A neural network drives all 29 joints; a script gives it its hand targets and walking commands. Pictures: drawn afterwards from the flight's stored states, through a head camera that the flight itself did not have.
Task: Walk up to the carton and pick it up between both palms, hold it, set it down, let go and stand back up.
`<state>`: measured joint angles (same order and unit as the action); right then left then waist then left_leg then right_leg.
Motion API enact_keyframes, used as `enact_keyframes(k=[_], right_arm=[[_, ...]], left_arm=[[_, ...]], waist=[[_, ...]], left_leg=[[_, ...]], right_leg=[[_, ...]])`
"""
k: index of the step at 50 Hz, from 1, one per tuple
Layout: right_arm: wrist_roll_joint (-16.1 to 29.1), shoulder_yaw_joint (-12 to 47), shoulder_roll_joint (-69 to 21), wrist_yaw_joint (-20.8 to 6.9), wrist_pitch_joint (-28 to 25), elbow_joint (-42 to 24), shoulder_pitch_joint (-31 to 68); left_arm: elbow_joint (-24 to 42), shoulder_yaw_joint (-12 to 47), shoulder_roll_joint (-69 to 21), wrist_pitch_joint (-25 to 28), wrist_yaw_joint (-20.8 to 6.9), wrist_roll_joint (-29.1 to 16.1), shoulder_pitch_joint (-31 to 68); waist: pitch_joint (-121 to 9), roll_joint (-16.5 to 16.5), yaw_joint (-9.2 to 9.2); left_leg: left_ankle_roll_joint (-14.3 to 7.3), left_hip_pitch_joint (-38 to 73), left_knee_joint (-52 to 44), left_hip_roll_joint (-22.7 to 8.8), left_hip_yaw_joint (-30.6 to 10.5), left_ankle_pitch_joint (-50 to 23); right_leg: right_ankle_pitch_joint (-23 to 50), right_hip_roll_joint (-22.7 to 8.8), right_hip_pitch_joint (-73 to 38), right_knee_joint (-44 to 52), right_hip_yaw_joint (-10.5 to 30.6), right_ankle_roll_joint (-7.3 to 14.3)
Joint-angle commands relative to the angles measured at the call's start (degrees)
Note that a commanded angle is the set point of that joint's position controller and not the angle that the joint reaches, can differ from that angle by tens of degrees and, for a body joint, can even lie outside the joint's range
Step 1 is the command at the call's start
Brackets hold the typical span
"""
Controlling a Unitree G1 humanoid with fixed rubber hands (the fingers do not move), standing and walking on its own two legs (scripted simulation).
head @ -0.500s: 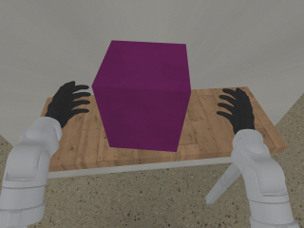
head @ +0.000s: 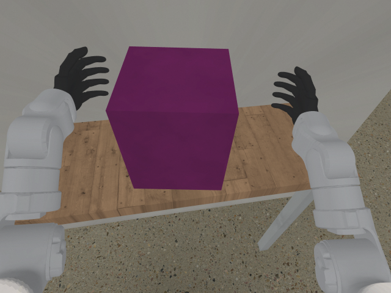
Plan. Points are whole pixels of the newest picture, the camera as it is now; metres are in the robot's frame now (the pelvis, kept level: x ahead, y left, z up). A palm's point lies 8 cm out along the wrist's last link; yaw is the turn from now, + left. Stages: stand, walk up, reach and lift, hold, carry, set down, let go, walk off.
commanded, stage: reach and lift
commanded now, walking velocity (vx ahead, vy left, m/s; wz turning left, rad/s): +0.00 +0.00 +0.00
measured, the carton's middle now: (178, 123) +0.44 +0.02 +0.09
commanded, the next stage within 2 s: none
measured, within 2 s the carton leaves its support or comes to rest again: neither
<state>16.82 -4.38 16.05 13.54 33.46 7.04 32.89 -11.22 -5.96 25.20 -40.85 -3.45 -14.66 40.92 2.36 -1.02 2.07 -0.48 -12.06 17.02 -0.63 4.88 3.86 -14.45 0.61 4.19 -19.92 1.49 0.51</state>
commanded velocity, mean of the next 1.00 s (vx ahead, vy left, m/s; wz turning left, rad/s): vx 0.00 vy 0.00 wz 0.00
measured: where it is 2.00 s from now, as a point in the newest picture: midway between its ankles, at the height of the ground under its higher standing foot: outside the picture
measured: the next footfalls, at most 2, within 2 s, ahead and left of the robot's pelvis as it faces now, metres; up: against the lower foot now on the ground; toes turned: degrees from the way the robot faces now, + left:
none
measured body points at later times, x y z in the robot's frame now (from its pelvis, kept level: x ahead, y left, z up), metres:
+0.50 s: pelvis +0.01 +0.00 +0.00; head +0.02 +0.01 +0.45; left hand +0.48 +0.18 +0.26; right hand +0.44 -0.22 +0.23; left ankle +0.06 +0.11 -0.75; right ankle -0.04 -0.11 -0.75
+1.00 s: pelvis +0.01 +0.00 +0.00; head +0.03 +0.01 +0.45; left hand +0.50 +0.19 +0.22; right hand +0.46 -0.23 +0.21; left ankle +0.06 +0.11 -0.75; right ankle -0.04 -0.11 -0.75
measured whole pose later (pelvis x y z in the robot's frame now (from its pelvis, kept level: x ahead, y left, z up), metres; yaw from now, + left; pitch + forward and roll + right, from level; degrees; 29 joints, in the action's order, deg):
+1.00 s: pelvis +0.01 +0.00 +0.00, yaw +0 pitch +6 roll +0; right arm 16.9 -0.5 17.6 8.9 17.6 56.6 63.5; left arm -67.8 -1.4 25.7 -13.9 -2.5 -14.8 68.8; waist -4.2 -1.0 6.0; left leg -0.5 -19.7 17.0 -0.8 4.9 3.3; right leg -13.9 0.8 11.9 -19.9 1.5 0.3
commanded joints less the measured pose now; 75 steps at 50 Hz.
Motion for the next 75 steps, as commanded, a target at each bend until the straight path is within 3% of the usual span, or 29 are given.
enact_keyframes(k=[1, 16, 30, 39, 50, 56, 64, 75], right_arm=[[6.9, -0.2, 10.6, -0.7, -4.1, 2.5, 30.1], [5.0, -0.2, 12.6, -3.2, -7.5, 22.4, 47.9], [5.1, 1.4, 12.6, -4.7, -11.3, 36.1, 58.8], [4.4, 3.0, 9.0, -4.5, -14.9, 44.5, 56.9], [3.5, 3.8, 5.5, -4.9, -21.9, 48.7, 51.5], [1.7, 2.2, 5.6, -4.6, -25.6, 49.9, 49.0], [0.6, 2.0, 5.8, -4.0, -29.0, 47.5, 48.0], [-0.6, 1.0, 1.2, -4.0, -28.6, 48.5, 49.5]], left_arm=[[-1.2, -4.7, 14.5, 3.3, 0.7, -0.3, 30.3], [-22.1, 1.7, 13.8, 9.4, 0.9, -0.8, 48.4], [-39.1, 5.9, 12.5, 16.3, 1.6, -1.5, 59.1], [-48.8, 7.3, 8.8, 22.6, 1.2, -0.4, 56.9], [-52.9, 9.8, 4.0, 33.1, 1.0, -1.1, 52.8], [-50.3, 9.3, 3.3, 37.3, 1.8, 0.3, 52.0], [-47.8, 7.3, 2.1, 39.5, 2.7, 2.7, 50.5], [-51.5, 6.6, -2.2, 40.7, 2.5, 4.2, 50.7]], waist=[[-30.0, 1.2, 3.38], [-37.1, 3.2, 6.32], [-40.1, 2.4, 6.15], [-37.7, 2.4, 5.80], [-41.0, 4.1, 6.04], [-45.0, 6.0, 6.38], [-49.2, 7.0, 5.93], [-43.9, 4.5, 5.75]], left_leg=[[0.0, 21.0, 3.4, -0.7, -4.2, -7.2], [1.0, 23.1, 4.9, -1.2, -5.0, -9.2], [1.3, 25.2, 6.1, -1.3, -5.8, -11.9], [1.5, 25.7, 6.0, -1.4, -5.9, -13.5], [1.9, 25.8, 7.0, -1.7, -5.9, -14.8], [2.8, 26.8, 8.7, -1.8, -6.0, -17.4], [3.6, 27.4, 11.3, -1.5, -5.8, -21.7], [2.2, 23.1, 9.4, -1.5, -5.1, -15.0]], right_leg=[[28.0, 0.4, 7.9, 3.0, -0.6, -2.0], [27.0, 1.3, 12.9, 3.7, -3.0, -1.6], [29.6, 1.4, 16.2, 3.8, -4.0, -2.4], [29.0, 1.7, 17.8, 4.6, -4.7, -3.0], [24.6, 1.7, 22.6, 4.9, -5.0, -3.1], [23.3, 2.0, 25.3, 4.7, -5.3, -3.1], [26.5, 2.4, 26.6, 3.9, -5.0, -3.6], [21.9, 1.7, 26.4, 4.7, -4.3, -3.6]])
